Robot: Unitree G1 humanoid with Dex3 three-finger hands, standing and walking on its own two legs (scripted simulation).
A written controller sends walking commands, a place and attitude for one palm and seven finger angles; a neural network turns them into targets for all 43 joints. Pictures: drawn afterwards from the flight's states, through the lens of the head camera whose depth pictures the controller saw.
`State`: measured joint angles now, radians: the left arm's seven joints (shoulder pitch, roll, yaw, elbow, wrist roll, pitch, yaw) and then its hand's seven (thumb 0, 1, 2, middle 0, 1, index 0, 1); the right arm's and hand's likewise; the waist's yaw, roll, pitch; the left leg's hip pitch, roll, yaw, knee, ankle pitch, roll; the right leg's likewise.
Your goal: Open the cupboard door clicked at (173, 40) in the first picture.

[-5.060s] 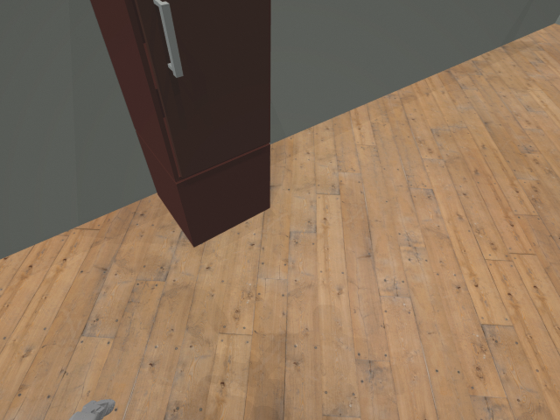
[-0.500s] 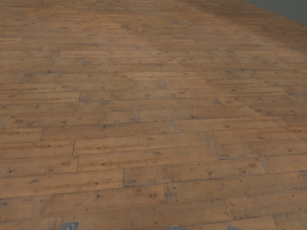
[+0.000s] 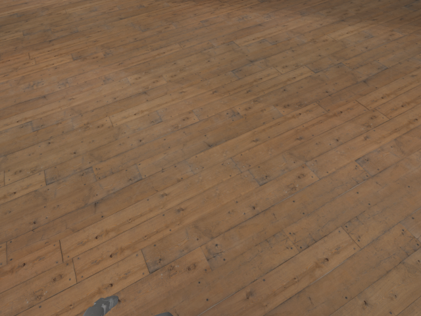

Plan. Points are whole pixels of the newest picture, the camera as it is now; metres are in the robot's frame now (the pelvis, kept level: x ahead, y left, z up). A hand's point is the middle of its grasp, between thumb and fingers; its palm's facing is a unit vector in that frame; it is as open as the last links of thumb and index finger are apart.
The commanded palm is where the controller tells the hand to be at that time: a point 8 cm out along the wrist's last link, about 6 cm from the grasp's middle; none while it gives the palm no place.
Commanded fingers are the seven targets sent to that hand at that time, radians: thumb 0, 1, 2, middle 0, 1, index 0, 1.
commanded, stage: walk to a spot facing it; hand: left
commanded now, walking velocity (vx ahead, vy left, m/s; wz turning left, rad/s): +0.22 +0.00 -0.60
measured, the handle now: out of the picture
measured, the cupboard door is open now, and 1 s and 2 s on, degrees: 0 0 0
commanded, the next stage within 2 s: turn to face it in 0.92 s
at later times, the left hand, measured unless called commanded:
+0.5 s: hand out of the picture +0.10 +0.21 -0.16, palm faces -0.12 -0.98 -0.18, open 7.4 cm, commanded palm none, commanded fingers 0.00 0.90 0.90 -0.20 -0.30 -0.20 -0.30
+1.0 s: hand (177, 210) +0.38 +0.12 -0.15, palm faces -0.55 -0.81 -0.20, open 7.4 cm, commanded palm none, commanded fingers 0.00 0.90 0.90 -0.20 -0.30 -0.20 -0.30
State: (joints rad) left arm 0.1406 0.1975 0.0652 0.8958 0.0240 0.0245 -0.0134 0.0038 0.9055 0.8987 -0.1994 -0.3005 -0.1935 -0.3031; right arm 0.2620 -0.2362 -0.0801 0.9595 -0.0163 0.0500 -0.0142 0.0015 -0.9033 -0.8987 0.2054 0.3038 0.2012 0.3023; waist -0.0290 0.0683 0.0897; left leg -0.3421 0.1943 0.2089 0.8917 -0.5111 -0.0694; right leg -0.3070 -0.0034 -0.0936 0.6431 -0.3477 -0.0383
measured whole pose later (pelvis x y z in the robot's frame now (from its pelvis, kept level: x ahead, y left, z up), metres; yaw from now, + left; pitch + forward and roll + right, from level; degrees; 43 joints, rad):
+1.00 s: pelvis +0.17 +0.02 +0.01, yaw -34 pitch +1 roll -1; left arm 0.11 0.22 0.09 0.91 0.03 0.07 -0.03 0.00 0.91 0.90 -0.20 -0.30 -0.19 -0.30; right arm 0.35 -0.17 -0.05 1.02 -0.03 0.00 -0.02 0.00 -0.91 -0.90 0.20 0.30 0.20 0.30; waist -0.04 -0.02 0.09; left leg -0.11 0.13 0.38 0.51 -0.39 0.00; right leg -0.48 -0.07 -0.09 0.88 -0.33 0.06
